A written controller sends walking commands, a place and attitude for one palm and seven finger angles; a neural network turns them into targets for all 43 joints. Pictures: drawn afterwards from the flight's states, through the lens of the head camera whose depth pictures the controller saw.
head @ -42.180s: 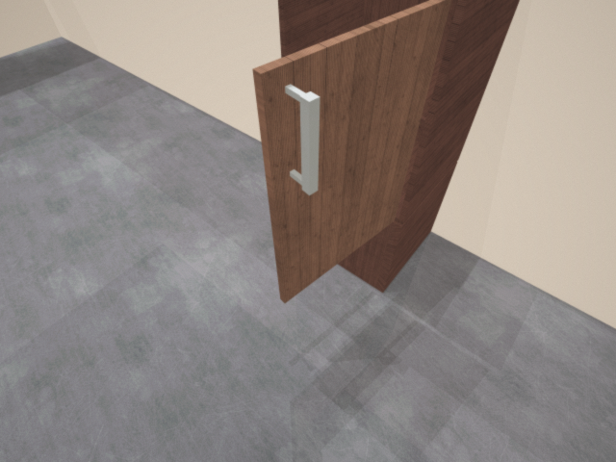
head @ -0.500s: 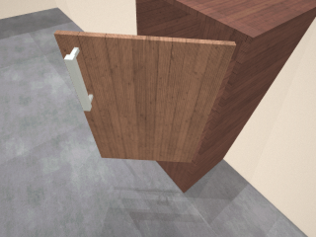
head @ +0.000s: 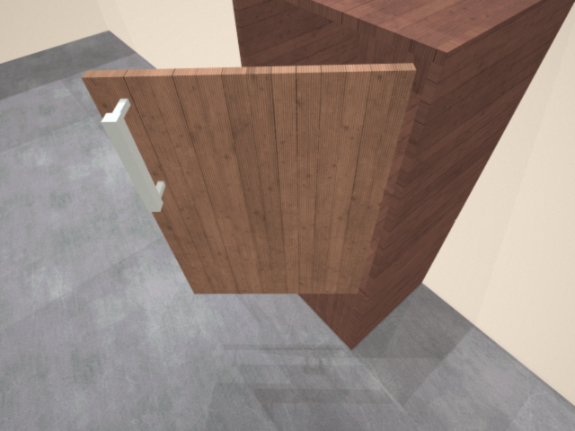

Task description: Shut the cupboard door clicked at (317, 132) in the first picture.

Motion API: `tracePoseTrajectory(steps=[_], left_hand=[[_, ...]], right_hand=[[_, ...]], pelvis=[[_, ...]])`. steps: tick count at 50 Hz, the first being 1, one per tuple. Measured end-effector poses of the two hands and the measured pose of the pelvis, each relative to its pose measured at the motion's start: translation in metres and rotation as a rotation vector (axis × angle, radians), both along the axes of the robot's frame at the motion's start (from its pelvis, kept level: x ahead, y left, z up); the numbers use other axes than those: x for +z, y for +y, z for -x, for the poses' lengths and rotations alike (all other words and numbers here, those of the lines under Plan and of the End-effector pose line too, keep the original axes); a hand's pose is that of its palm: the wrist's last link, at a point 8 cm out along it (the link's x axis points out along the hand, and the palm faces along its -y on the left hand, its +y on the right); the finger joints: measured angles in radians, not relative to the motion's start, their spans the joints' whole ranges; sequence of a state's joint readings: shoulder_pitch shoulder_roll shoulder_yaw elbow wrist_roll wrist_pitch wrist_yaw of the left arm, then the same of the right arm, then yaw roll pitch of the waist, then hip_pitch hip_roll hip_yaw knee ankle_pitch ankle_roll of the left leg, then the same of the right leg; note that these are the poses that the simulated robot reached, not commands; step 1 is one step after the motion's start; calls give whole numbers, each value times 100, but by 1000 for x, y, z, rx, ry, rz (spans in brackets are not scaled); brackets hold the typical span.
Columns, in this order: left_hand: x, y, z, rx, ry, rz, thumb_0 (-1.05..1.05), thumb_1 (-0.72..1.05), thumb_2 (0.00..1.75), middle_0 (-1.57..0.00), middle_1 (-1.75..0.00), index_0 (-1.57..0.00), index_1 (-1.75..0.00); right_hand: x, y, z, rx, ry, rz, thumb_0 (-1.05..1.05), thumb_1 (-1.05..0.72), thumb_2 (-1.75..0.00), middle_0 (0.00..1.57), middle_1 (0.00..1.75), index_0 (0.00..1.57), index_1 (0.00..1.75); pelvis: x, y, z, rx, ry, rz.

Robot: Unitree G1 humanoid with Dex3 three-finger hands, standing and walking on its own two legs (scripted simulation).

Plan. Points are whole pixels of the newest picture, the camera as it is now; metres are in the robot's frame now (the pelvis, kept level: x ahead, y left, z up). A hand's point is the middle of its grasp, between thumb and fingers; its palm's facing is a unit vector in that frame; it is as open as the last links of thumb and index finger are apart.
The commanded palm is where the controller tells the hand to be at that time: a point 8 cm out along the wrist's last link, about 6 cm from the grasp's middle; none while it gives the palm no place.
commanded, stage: look again from close up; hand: left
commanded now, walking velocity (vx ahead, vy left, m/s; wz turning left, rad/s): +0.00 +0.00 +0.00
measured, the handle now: (140, 159) +0.45 +0.24 +0.14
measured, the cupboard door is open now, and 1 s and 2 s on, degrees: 49 49 49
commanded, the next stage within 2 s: shuffle to correct the standing spot in 0.46 s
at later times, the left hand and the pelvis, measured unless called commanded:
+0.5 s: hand out of the picture +0.06 +0.18 -0.16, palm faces +0.00 -0.97 -0.25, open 7.4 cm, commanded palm none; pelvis +0.01 -0.01 +0.00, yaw +0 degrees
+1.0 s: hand out of the picture +0.05 +0.23 -0.17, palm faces -0.01 -0.96 -0.28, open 7.4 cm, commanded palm none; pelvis +0.00 +0.03 -0.01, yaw +0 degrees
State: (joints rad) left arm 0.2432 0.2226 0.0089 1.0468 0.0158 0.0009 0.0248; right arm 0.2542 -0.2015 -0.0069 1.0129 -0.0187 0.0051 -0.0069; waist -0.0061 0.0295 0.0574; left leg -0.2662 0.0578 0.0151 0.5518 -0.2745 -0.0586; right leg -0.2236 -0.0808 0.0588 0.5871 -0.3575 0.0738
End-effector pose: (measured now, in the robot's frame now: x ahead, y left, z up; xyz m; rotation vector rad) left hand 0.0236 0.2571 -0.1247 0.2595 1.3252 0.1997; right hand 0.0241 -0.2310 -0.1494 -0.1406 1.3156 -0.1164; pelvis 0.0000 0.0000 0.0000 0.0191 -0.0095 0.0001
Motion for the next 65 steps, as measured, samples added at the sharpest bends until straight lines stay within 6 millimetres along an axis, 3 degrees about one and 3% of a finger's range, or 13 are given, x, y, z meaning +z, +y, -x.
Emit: tracePoseTrajectory(steps=[13,23,34,40,45,50,60,65], left_hand=[[-7,-25,-28,-16,-40,50,0,91,90,-20,-30,-20,-30],[-7,-27,-35,-16,-48,53,0,91,90,-20,-30,-20,-30],[-7,-15,-30,-5,-31,36,0,91,90,-20,-30,-20,-30],[-9,-2,-23,-4,-36,20,0,91,90,-20,-30,-20,-30],[-13,15,-19,-23,-41,22,0,91,90,-20,-30,-20,-30],[-12,24,-17,-22,-64,18,0,91,90,-20,-30,-20,-30],[-12,7,3,-6,27,29,0,91,90,-20,-30,-20,-29],[-17,-8,2,9,69,51,0,91,90,-20,-30,-20,-29]], right_hand=[[8,-23,-19,-2,-17,47,0,-91,-90,20,30,20,30],[11,-26,-31,5,-30,54,0,-91,-90,20,30,20,30],[12,-22,-32,2,-15,54,0,-91,-90,20,30,20,30],[9,-15,-32,-12,-36,62,0,-91,-90,20,30,20,30],[10,5,-32,-14,-106,56,0,-91,-90,20,29,20,30],[4,25,-24,12,-87,17,0,-91,-90,20,30,20,30],[0,4,-17,-2,-20,25,0,-92,-90,20,30,20,30],[1,-8,-22,-8,-3,48,0,-91,-90,20,30,20,30]], pelvis=[[1,-11,-10,-6,-5,-2],[2,-15,-14,-8,-3,1],[3,-11,-13,-12,2,1],[-2,4,-6,-20,6,7],[-6,22,-3,-18,-10,7],[-8,25,-2,0,-20,19],[-8,9,-11,-6,14,12],[-8,4,-21,-7,18,5]])
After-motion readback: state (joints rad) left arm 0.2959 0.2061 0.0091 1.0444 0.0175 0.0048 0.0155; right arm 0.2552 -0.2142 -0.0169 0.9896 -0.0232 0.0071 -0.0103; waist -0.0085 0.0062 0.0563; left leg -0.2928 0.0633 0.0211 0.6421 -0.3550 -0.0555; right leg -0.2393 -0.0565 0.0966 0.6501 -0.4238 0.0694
